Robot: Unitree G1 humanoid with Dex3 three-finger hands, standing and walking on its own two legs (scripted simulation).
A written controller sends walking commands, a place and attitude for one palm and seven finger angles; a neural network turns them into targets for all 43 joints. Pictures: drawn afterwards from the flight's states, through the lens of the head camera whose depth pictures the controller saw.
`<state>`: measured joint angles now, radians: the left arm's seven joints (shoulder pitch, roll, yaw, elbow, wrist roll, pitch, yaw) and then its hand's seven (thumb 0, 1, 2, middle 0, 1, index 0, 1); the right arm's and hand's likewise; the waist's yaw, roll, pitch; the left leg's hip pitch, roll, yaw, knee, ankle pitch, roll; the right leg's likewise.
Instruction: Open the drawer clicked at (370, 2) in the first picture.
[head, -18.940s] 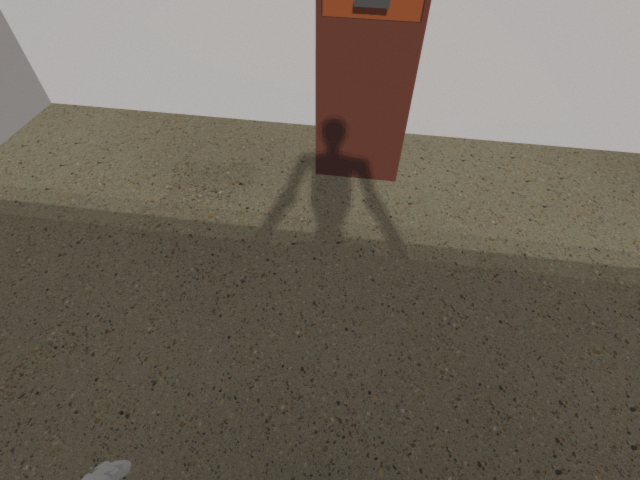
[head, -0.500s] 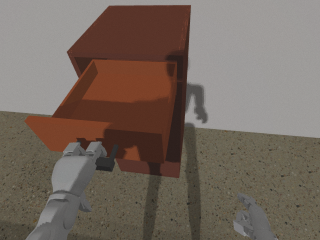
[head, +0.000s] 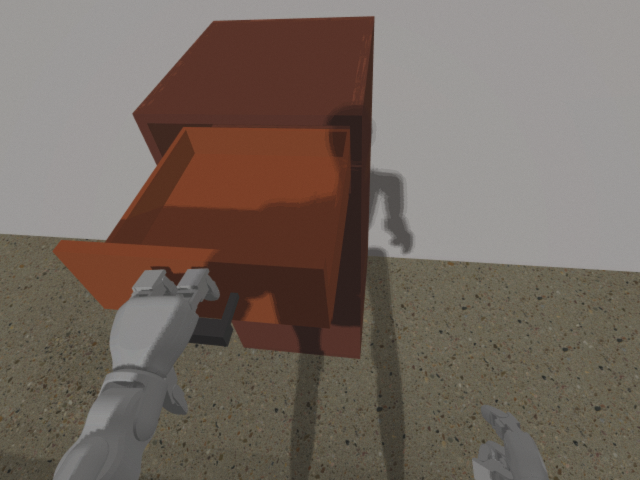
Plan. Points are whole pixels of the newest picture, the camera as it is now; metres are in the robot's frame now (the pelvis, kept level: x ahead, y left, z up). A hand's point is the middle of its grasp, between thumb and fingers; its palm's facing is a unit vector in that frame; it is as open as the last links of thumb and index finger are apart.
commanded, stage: lift the hand off the handle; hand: left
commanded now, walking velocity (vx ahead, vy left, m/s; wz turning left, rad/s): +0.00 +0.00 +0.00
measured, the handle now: (188, 313) +0.30 +0.22 +0.05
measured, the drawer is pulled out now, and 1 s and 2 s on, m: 0.30 0.30 0.30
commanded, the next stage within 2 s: draw the hand back to the body in 1.08 s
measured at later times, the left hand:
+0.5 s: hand (150, 308) +0.26 +0.23 +0.12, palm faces +0.11 -0.07 -0.99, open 13.8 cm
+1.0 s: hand (135, 261) +0.27 +0.21 +0.19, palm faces +0.20 -0.05 -0.98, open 13.9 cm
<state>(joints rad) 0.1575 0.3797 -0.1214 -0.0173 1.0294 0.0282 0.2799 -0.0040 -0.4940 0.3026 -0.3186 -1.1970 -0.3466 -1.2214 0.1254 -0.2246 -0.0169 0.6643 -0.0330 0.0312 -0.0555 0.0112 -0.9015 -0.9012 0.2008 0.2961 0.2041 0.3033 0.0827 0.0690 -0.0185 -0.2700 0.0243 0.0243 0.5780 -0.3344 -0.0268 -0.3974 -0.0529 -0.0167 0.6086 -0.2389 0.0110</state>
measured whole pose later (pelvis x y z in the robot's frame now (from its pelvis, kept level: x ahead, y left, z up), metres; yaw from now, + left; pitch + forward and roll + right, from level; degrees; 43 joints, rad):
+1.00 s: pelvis +0.00 +0.00 +0.02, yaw +1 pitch -4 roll +1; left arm 0.01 0.54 -0.06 -0.36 0.85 0.14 -0.09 0.00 -0.50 0.30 -0.32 -1.20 -0.32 -1.20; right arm 0.06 -0.26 0.04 0.63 0.01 0.10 0.02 0.01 -0.90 -0.90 0.20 0.30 0.20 0.30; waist 0.12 0.13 0.01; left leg -0.07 0.02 0.01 0.38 -0.24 -0.03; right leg -0.20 -0.05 -0.04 0.42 -0.16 0.01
